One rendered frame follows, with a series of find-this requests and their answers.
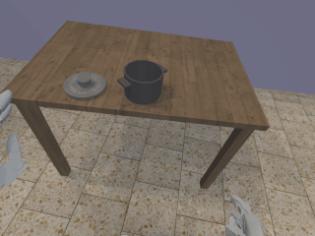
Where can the robot right hand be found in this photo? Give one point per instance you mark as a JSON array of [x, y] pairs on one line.
[[247, 225]]

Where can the lid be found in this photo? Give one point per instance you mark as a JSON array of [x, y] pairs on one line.
[[95, 88]]

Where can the knob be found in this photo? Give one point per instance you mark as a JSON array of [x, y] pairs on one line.
[[84, 80]]

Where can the robot left hand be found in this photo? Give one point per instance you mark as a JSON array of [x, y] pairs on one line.
[[10, 171]]

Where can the pot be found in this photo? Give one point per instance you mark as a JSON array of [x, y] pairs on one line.
[[142, 81]]

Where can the table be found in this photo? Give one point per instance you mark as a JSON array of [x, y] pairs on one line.
[[205, 84]]

